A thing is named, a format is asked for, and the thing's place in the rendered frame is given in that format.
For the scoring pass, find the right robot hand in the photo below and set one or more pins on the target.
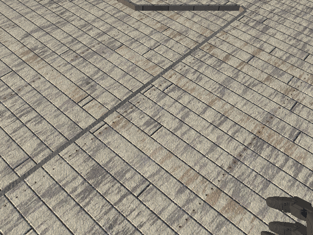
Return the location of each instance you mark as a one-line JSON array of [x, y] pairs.
[[295, 206]]

